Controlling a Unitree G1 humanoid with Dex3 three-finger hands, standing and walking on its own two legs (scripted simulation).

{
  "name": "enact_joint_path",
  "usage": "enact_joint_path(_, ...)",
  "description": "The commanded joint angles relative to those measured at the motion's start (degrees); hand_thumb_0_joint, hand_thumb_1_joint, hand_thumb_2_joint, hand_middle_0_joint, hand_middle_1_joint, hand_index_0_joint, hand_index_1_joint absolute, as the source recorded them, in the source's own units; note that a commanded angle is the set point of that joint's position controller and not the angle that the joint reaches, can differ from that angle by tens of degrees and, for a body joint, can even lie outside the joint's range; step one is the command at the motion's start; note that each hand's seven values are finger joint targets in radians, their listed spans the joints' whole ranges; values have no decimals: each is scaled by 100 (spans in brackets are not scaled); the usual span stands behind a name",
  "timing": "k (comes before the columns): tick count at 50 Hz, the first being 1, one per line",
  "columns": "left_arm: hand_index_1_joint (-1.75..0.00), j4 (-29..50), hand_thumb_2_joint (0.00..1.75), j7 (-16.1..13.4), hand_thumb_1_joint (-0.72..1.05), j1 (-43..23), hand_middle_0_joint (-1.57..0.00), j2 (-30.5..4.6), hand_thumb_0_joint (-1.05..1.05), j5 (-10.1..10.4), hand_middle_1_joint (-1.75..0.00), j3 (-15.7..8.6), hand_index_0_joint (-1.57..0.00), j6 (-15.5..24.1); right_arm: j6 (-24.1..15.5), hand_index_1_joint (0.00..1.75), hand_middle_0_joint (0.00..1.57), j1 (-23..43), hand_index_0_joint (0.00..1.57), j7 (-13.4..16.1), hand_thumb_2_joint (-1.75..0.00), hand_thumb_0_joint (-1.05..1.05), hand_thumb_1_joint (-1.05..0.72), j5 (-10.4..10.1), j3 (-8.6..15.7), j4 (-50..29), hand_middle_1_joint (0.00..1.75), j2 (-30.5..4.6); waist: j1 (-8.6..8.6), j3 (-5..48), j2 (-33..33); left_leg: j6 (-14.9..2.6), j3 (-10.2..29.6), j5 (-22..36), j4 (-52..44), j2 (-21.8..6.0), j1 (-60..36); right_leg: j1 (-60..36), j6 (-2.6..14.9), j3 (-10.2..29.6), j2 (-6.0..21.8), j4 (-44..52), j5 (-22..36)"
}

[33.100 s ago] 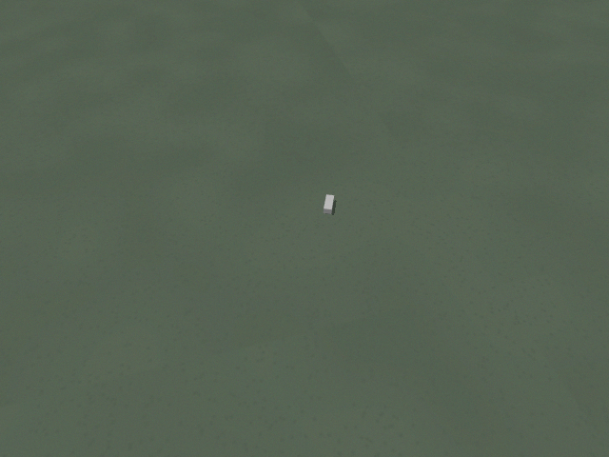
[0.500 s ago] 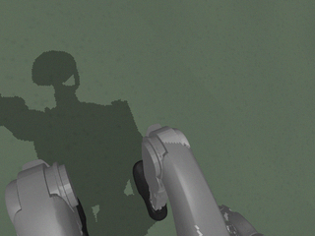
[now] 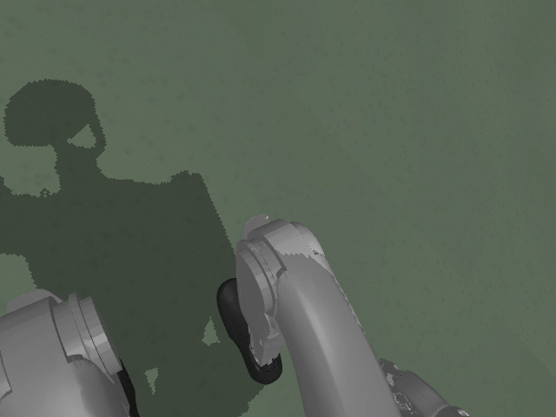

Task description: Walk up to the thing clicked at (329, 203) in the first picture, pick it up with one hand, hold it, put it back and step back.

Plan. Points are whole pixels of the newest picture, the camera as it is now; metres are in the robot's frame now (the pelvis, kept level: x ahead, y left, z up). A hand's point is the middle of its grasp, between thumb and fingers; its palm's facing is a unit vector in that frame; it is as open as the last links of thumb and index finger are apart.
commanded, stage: rest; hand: left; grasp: from above
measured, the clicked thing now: out of the picture +0.46 +0.33 -0.27
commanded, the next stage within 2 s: open in 0.68 s
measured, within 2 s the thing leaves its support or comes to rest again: rests again in 0.32 s
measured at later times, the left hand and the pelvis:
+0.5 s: hand out of the picture +0.45 +0.31 -0.25, palm faces -0.43 -0.16 -0.89, open 6.6 cm; pelvis +0.00 +0.00 +0.00, yaw -1 degrees
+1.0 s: hand out of the picture +0.45 +0.31 -0.25, palm faces -0.43 -0.16 -0.89, open 7.3 cm; pelvis +0.00 +0.00 +0.00, yaw -2 degrees
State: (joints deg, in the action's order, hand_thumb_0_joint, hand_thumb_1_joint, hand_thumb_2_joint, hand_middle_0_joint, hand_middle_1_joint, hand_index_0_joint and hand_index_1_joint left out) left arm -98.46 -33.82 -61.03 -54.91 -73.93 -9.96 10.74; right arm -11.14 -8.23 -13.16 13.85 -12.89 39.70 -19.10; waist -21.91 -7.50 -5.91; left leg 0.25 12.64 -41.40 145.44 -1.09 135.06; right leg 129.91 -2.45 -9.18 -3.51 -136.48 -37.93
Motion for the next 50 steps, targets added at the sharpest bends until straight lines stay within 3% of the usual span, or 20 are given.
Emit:
enact_joint_path(1, -10, 573, 17, -286, 101, -1492, -132, -1314, 0, 69, -12, 63, -134, -4, -32, 30, 20, -1188, 20, 18, -90, 0, -90, -5, 443, 114, 30, -1787, -201, 3769, 2910, -92, -511, 1369, -1485, -96, -2924, -2146, 394, -570, -196, 1175, 1509)
enact_joint_path(2, -10, 635, 20, -311, 98, -1482, -131, -1394, 0, 72, -12, 47, -133, -2, -27, 30, 20, -1138, 20, 33, -90, 0, -89, -12, 446, 107, 30, -1826, -117, 3870, 2959, -79, -493, 1384, -1505, -101, -2967, -2127, 405, -587, -215, 1183, 1510)
enact_joint_path(5, -11, 494, 20, -365, 98, -1507, -131, -1452, 0, 65, -13, 19, -132, 8, -52, 30, 20, -1100, 20, 27, -90, 0, -89, -10, 403, 94, 30, -1851, -162, 3663, 2913, -75, -462, 1303, -1471, -112, -2819, -2034, 413, -613, -198, 1156, 1440)
enact_joint_path(6, -12, 447, 22, -340, 99, -1555, -132, -1393, 0, 15, -13, 85, -133, 8, -67, 30, 20, -1124, 20, 5, -90, 0, -90, 0, 375, 67, 30, -1822, -278, 3573, 2833, -104, -482, 1303, -1401, -111, -2768, -2046, 389, -605, -198, 1162, 1469)
enact_joint_path(8, -10, 544, 21, -406, 98, -1580, -131, -1527, 0, 61, -11, -2, -132, 45, -59, 30, 20, -1158, 20, 16, -90, 0, -89, 11, 350, 73, 30, -1872, -231, 3699, 2893, -103, -465, 1383, -1448, -112, -2788, -2227, 386, -601, -215, 1201, 1555)
enact_joint_path(11, -11, 431, 20, -384, 98, -1595, -131, -1358, 0, 48, -13, 169, -132, 36, -114, 30, 20, -1114, 20, -33, -90, 0, -90, 36, 317, 30, 30, -1859, -342, 3548, 2852, -102, -443, 1349, -1414, -130, -2831, -2150, 365, -621, -230, 1183, 1549)
enact_joint_path(12, -11, 363, 20, -403, 98, -1559, -131, -1500, 0, 51, -12, 73, -132, 33, -129, 30, 20, -1129, 20, -37, -90, 0, -90, 37, 287, 71, 30, -1895, -324, 3559, 2823, -100, -423, 1351, -1415, -129, -2821, -2159, 370, -641, -218, 1170, 1523)
enact_joint_path(14, -11, 440, 20, -391, 98, -1675, -131, -1449, 0, 86, -12, 171, -132, 53, -196, 30, 20, -1056, 20, -54, -90, 0, -90, 22, 296, 30, 30, -1934, -353, 3490, 2894, -91, -413, 1277, -1388, -135, -2840, -2086, 376, -635, -204, 1163, 1472)
enact_joint_path(16, -11, 455, 20, -418, 98, -1537, -132, -1585, 0, 83, -12, 78, -133, 48, -209, 30, 20, -1079, 20, -50, -90, 0, -90, 8, 280, 35, 30, -1963, -265, 3572, 2940, -62, -376, 1349, -1468, -141, -2931, -2146, 383, -653, -217, 1150, 1500)
enact_joint_path(18, -12, 361, 20, -441, 101, -1571, -133, -1568, 0, 56, -13, 107, -135, 49, -221, 30, 20, -1118, 20, -86, -90, 0, -90, 69, 233, 33, 30, -1942, -362, 3513, 2914, -84, -401, 1362, -1418, -140, -2848, -2216, 356, -666, -229, 1179, 1546)
enact_joint_path(20, -12, 352, 22, -469, 98, -1485, -132, -1619, 0, 107, -13, 80, -133, 32, -236, 30, 20, -1046, 20, -92, -90, 0, -90, 36, 204, 23, 30, -1941, -301, 3532, 2900, -89, -395, 1382, -1390, -149, -2793, -2270, 360, -650, -247, 1188, 1583)
enact_joint_path(21, -13, 342, 23, -450, 97, -1507, -132, -1436, 0, 127, -14, 258, -132, 28, -257, 30, 20, -932, 20, -87, -90, 0, -90, 17, 214, -18, 30, -1954, -280, 3524, 2935, -69, -395, 1325, -1439, -147, -2839, -2218, 376, -639, -249, 1177, 1532)
enact_joint_path(23, -13, 480, 23, -509, 97, -1501, -131, -1693, 0, 115, -14, 80, -132, 24, -244, 30, 20, -1027, 20, -88, -90, 0, -90, 50, 217, 22, 30, -1984, -254, 3673, 3049, -54, -354, 1449, -1462, -168, -2981, -2311, 375, -675, -257, 1179, 1622)
enact_joint_path(26, -14, 437, 24, -557, 98, -1494, -131, -1691, 0, 116, -15, 38, -132, 4, -244, 30, 20, -1055, 20, -112, -90, 0, -90, 64, 199, 28, 30, -1982, -299, 3678, 3093, -31, -320, 1586, -1469, -181, -3023, -2325, 374, -718, -261, 1128, 1732)
enact_joint_path(30, -12, 190, 22, -553, 96, -1590, -131, -1519, 0, 142, -13, 211, -131, -20, -310, 30, 20, -919, 20, -144, -90, 0, -90, 49, 160, -8, 30, -2005, -419, 3295, 2939, -46, -299, 1312, -1434, -185, -2864, -2156, 363, -700, -244, 1132, 1559)
enact_joint_path(36, -15, 216, 23, -560, 95, -1451, -129, -1691, 0, 193, -16, 133, -130, -3, -323, 30, 20, -988, 20, -136, -90, 0, -90, 38, 120, -21, 30, -2019, -364, 3479, 2814, -78, -332, 1422, -1421, -184, -2812, -2458, 347, -686, -289, 1239, 1648)
enact_joint_path(39, -16, 104, 24, -540, 95, -1479, -129, -1607, 0, 222, -17, 259, -130, 7, -328, 30, 20, -900, 20, -146, -90, 0, -90, 10, 87, -70, 30, -2019, -444, 3312, 2768, -77, -286, 1313, -1421, -201, -2709, -2365, 345, -692, -289, 1215, 1579)
enact_joint_path(44, -20, 272, 20, -512, 55, -1596, -89, -1677, 0, 241, -21, 244, -90, 36, -335, 30, 20, -1003, 20, -137, -90, 0, -89, 29, 49, -81, 30, -2057, -484, 3388, 2845, -94, -307, 1432, -1368, -203, -2828, -2443, 315, -699, -278, 1278, 1666)
enact_joint_path(48, -34, 170, 36, -555, 23, -1547, -73, -1721, 0, 207, -34, 286, -74, 60, -318, 30, 20, -898, 20, -112, -90, 0, -89, 22, -20, -104, 30, -2028, -463, 3285, 2817, -62, -250, 1314, -1422, -220, -2780, -2389, 331, -728, -286, 1236, 1589)
enact_joint_path(50, -38, 118, 40, -545, 17, -1498, -69, -1657, 0, 217, -39, 310, -69, 54, -308, 30, 20, -961, 20, -109, -90, 0, -89, 46, 6, -115, 30, -2058, -507, 3234, 2917, -47, -252, 1310, -1492, -215, -2878, -2404, 344, -744, -285, 1258, 1579)
